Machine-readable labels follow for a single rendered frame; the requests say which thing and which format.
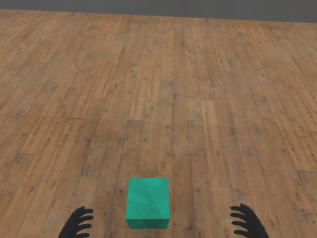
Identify carton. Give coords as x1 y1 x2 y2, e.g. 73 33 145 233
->
125 178 169 229

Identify left robot hand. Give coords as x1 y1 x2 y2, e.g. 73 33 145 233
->
57 206 94 238

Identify right robot hand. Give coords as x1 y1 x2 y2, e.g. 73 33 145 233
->
230 203 269 238

